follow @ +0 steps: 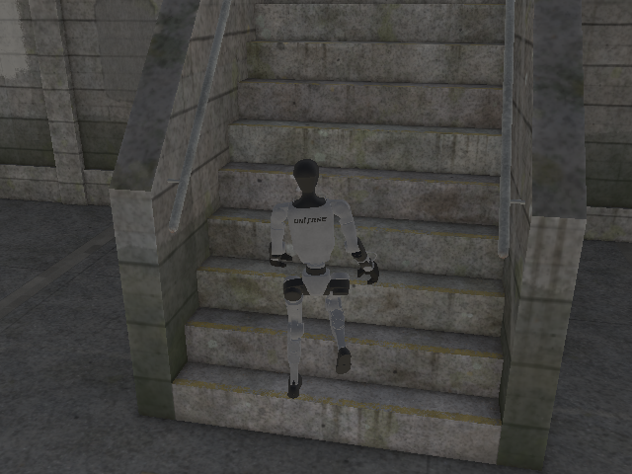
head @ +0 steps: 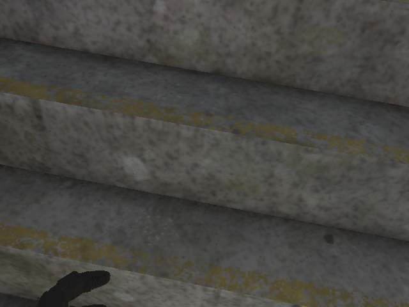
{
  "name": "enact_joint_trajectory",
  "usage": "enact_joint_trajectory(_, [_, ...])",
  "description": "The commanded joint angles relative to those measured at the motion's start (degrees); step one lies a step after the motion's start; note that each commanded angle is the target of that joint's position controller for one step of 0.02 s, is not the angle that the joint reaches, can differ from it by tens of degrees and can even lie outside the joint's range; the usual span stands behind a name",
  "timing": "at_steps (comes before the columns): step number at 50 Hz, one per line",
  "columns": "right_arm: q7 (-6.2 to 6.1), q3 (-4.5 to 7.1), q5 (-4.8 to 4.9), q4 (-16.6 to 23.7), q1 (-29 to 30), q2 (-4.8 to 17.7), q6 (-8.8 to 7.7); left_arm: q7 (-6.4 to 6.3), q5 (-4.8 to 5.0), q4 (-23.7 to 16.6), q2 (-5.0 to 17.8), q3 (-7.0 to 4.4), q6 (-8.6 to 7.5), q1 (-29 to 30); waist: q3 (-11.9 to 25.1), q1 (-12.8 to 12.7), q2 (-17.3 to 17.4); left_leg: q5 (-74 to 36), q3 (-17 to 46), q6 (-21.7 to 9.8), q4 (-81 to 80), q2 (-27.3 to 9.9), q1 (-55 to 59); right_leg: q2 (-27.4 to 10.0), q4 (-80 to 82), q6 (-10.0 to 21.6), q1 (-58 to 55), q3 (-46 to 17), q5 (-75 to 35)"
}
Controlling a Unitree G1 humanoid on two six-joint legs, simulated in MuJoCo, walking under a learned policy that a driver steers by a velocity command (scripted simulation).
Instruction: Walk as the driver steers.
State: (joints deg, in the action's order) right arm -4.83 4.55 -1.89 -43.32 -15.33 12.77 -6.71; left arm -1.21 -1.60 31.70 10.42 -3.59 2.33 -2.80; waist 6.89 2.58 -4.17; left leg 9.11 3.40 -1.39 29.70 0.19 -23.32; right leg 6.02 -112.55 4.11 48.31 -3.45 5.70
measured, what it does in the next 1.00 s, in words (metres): steps to the right, turning right: right foot, then left foot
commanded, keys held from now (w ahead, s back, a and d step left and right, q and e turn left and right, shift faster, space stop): w+e+shift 0.36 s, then w+shift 0.46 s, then w+q+shift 0.18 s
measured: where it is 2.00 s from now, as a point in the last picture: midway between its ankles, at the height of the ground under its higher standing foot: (354, 305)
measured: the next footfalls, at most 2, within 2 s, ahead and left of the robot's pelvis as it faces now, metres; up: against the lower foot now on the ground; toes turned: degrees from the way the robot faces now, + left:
right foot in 0.22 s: +0.01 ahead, -0.17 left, +0.00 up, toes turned -13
left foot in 0.56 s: +0.08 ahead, -0.04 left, +0.00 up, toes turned -19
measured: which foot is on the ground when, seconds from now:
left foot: down 0.00-0.20, up 0.22-0.54, down 0.56-1.00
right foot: up 0.00-0.20, down 0.22-0.56, up 0.58-0.94, down 0.96-1.00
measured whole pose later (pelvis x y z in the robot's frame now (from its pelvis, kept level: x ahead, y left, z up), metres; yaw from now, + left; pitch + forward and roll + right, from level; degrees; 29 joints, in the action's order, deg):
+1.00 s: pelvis +0.09 -0.26 +0.05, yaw -23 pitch +6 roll -4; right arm 0.6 3.4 1.6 -56.8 -23.1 7.7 -8.4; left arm -0.9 -1.9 25.0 5.1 1.9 -0.3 10.5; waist -3.8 5.9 2.1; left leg 0.3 0.3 -3.5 12.6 -11.0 -3.1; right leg -4.7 -91.5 7.8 63.5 7.7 39.2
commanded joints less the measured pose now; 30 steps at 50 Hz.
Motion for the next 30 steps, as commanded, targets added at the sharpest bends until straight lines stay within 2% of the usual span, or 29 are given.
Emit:
enact_joint_trajectory(1, [-0.67,1.48,0.35,3.37,-2.38,7.21,-1.21,1.10,-0.36,-4.88,0.31,0.73,-1.52,6.20,0.58,1.52,11.40,21.01,16.01,-9.09,-13.16,-17.58,16.97,-1.25,7.61,-0.56,11.96,-3.35,3.35])
enact_joint_trajectory(3, [-0.84,1.23,0.18,4.61,0.92,8.25,-1.58,1.81,-0.43,-4.47,2.04,0.41,-1.44,4.50,0.95,0.32,14.69,22.04,12.70,-8.61,-14.29,-18.07,14.15,-2.65,14.41,-0.99,8.43,-1.62,4.54])
enact_joint_trajectory(4, [-0.92,1.14,0.08,5.65,5.59,8.62,-1.56,1.94,-0.71,-3.48,2.58,0.22,-1.40,1.21,1.89,-2.34,17.24,20.04,8.06,-8.24,-15.03,-17.45,7.94,-3.11,16.78,-0.63,0.88,0.38,2.69])
enact_joint_trajectory(5, [-0.46,0.66,0.27,6.79,10.93,9.24,-1.61,1.90,-0.29,-3.02,3.89,0.24,-1.33,-2.67,1.93,-6.07,18.22,20.40,3.37,-6.92,-15.84,-16.23,1.53,-5.35,28.31,0.00,-7.57,1.68,3.05])
enact_joint_trajectory(6, [0.01,-0.15,1.00,7.83,15.61,8.92,-1.39,1.68,0.48,-2.10,5.18,0.27,-1.23,-6.70,1.46,-9.27,18.05,19.47,-4.16,-5.13,-16.14,-13.57,-5.77,-6.80,46.54,1.55,-19.35,4.44,5.92])
enact_joint_trajectory(7, [0.17,-1.13,1.79,7.66,15.85,7.67,-0.44,0.89,2.02,-0.88,7.64,-0.22,-0.74,-9.03,-1.93,-9.49,17.61,22.33,-7.14,-6.52,-15.62,-11.94,-7.63,-6.41,62.90,2.91,-24.16,10.68,12.25])
enact_joint_trajectory(8, [-0.11,-1.75,2.83,7.79,14.31,5.81,1.18,0.81,2.91,1.12,7.09,0.10,-0.78,-10.14,-6.23,-7.98,15.86,26.04,-7.79,-7.90,-12.27,-11.17,-7.40,-6.39,77.67,3.11,-26.46,14.55,13.41])
enact_joint_trajectory(9, [-0.63,-2.27,3.04,8.20,11.78,4.20,3.06,0.92,3.88,4.66,4.35,0.88,-1.50,-15.02,-6.69,-8.00,13.29,26.59,-9.44,-8.88,-0.82,-9.85,-5.60,-6.89,90.68,3.03,-32.15,14.87,5.35])
enact_joint_trajectory(10, [-0.11,-2.72,1.07,4.78,0.68,1.96,4.40,1.99,1.99,9.40,6.62,0.15,-1.80,-17.39,-1.35,-2.47,5.82,27.76,-12.12,-9.96,13.89,-6.87,-2.85,1.78,81.68,1.09,-34.82,20.11,19.62])
enact_joint_trajectory(11, [1.44,-3.55,-1.01,9.60,11.28,0.18,4.68,2.61,-0.02,9.88,5.72,0.02,-2.20,-21.05,-0.03,-7.84,5.51,27.04,-12.02,-8.26,34.51,-5.26,-12.88,-3.69,71.95,1.80,-36.81,11.48,15.72])
enact_joint_trajectory(12, [2.78,-5.10,-2.64,15.94,21.67,-5.13,4.44,2.74,-0.82,8.09,4.95,0.64,-2.19,-20.52,0.25,-9.44,1.47,17.78,-4.16,-3.81,54.58,-4.94,-30.39,-7.38,69.39,5.43,-41.26,-4.50,18.90])
enact_joint_trajectory(13, [4.48,-6.27,-3.26,22.63,22.68,-7.08,3.78,0.32,-0.85,2.47,14.83,-1.60,-2.56,-7.31,3.57,-4.73,-19.03,10.75,1.04,0.54,62.46,-1.52,-39.73,-21.42,106.61,15.56,-33.07,-51.56,53.93])
enact_joint_trajectory(14, [4.78,-4.71,-2.17,24.77,25.70,-2.76,2.16,-0.51,-1.38,-0.24,14.19,-1.76,-3.76,0.25,-2.84,-1.55,-10.08,0.66,1.79,3.91,74.09,-3.29,-43.09,-26.06,115.30,17.16,-28.03,-59.76,51.12])
enact_joint_trajectory(15, [4.75,-4.04,-1.82,21.44,21.93,0.24,1.62,-0.98,-2.01,0.47,11.10,-1.30,-4.33,1.07,-2.05,-1.20,-1.95,-3.98,1.12,5.60,78.92,-4.35,-40.52,-23.37,108.42,15.89,-26.12,-50.89,39.07])
enact_joint_trajectory(16, [4.74,-5.10,-2.89,21.03,21.16,0.93,2.19,-1.72,-1.91,3.38,12.00,-2.05,-4.86,-5.33,-2.19,-2.63,6.10,-3.02,1.30,5.56,75.39,-5.66,-36.73,-18.81,99.06,15.93,-23.02,-37.82,32.48])
enact_joint_trajectory(17, [4.74,-5.07,-2.45,20.54,21.01,0.25,2.66,-2.47,-0.71,5.14,10.47,-2.09,-5.70,-8.78,-1.77,-3.36,7.38,-2.72,0.90,4.54,73.84,-4.88,-32.40,-16.64,96.11,15.88,-21.72,-32.27,27.19])
enact_joint_trajectory(18, [5.18,-5.46,-2.05,19.17,19.12,-0.24,3.16,-2.64,-0.10,6.43,8.51,-1.84,-6.02,-10.01,-1.75,-2.66,6.53,-3.57,-0.10,3.07,71.04,-3.56,-28.27,-14.33,94.80,15.38,-21.19,-27.39,22.88])
enact_joint_trajectory(19, [5.21,-5.68,-1.92,17.82,16.88,-0.83,3.40,-2.72,0.18,8.38,8.66,-2.05,-6.36,-13.40,-1.21,-2.98,3.40,-1.76,-1.78,1.28,68.52,-2.08,-27.47,-13.82,95.44,16.19,-25.10,-25.14,21.52])
enact_joint_trajectory(20, [5.12,-5.87,-1.61,16.53,14.76,-0.93,3.52,-2.73,0.29,9.05,8.42,-2.46,-6.53,-14.84,-1.05,-2.93,2.95,-0.27,-1.98,-0.01,61.09,-2.20,-26.07,-13.15,95.22,15.61,-28.90,-23.21,20.53])
enact_joint_trajectory(21, [5.14,-6.40,-1.31,16.00,16.16,-2.18,3.30,-2.75,0.17,9.89,7.88,-2.61,-6.59,-15.19,-3.12,-3.43,2.61,1.55,-3.57,-0.97,52.39,-1.92,-25.62,-12.62,95.50,14.70,-30.85,-21.42,18.41])
enact_joint_trajectory(22, [5.24,-6.96,-0.40,14.96,14.98,-2.93,3.21,-3.05,0.17,10.00,7.22,-2.58,-6.32,-14.75,-3.12,-2.92,2.81,4.48,-4.75,-2.35,39.15,-1.38,-19.41,-11.47,96.32,13.52,-30.51,-17.56,15.30])
enact_joint_trajectory(23, [5.29,-7.14,1.03,13.81,13.31,-3.07,3.22,-3.46,0.36,9.83,6.83,-2.51,-5.82,-13.53,-3.65,-2.19,1.86,9.58,-5.92,-3.76,23.29,-0.53,-10.91,-9.53,96.85,12.84,-28.19,-13.59,12.47])
enact_joint_trajectory(24, [4.68,-6.33,2.74,13.21,12.40,-2.09,3.33,-3.87,-0.38,9.58,6.94,-2.54,-5.54,-11.93,-3.39,-0.61,-1.11,12.53,-4.24,-4.71,11.37,-1.00,-3.61,-10.45,96.56,13.34,-27.84,-14.11,5.08])
enact_joint_trajectory(25, [3.76,-4.97,3.79,10.34,5.30,-0.22,3.98,-3.38,-1.23,10.29,7.41,-2.48,-5.84,-12.66,1.14,1.54,-4.80,16.58,-11.03,-5.44,11.39,1.50,1.64,-12.41,93.76,15.47,-30.83,-15.83,-6.85])
enact_joint_trajectory(26, [2.86,-3.91,3.78,8.02,-1.35,1.11,3.56,-2.49,-1.15,8.56,7.26,-2.51,-6.25,-10.13,1.32,4.65,-3.16,10.03,-9.68,-6.34,1.73,-0.10,8.57,-12.15,83.49,14.89,-29.67,-14.34,-18.31])
enact_joint_trajectory(27, [2.09,-2.97,2.50,4.63,-6.43,2.09,2.68,-1.09,-0.47,6.75,5.03,-2.20,-7.10,-5.14,1.33,6.89,3.01,0.50,-8.12,-6.11,-4.14,-0.66,16.49,-8.98,68.35,12.52,-23.53,-9.58,-27.26])
enact_joint_trajectory(28, [1.86,-2.26,0.48,1.36,-12.32,2.46,2.01,0.04,-0.02,3.79,2.08,-1.54,-8.30,0.58,2.86,9.77,9.49,-4.14,0.08,-6.84,-5.24,-4.27,30.11,-4.61,48.79,8.51,-6.95,-7.92,-17.61])
enact_joint_trajectory(29, [3.11,-2.66,-0.38,0.46,-11.75,0.90,1.97,0.60,0.12,1.74,-5.60,0.49,-9.51,2.97,1.57,7.72,19.69,-7.15,15.47,-7.72,-3.13,-10.81,35.13,5.79,24.48,4.30,11.61,-6.38,10.08])
enact_joint_trajectory(30, [2.60,-1.94,-3.18,5.10,3.18,3.50,1.43,0.53,0.26,0.15,-3.48,0.71,-9.21,-7.10,7.59,-2.17,24.38,14.86,38.88,-13.07,-14.27,-20.67,31.90,4.18,0.64,2.79,18.82,-9.74,9.73])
